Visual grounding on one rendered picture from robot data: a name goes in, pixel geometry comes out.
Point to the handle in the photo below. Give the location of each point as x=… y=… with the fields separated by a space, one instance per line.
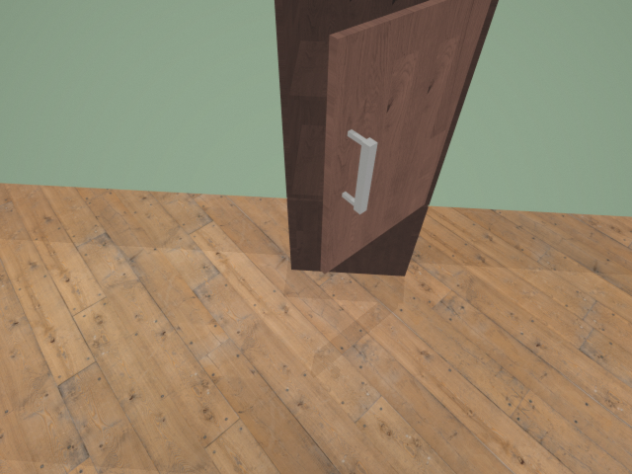
x=365 y=170

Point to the cupboard door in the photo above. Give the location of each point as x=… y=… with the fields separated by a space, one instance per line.
x=396 y=79

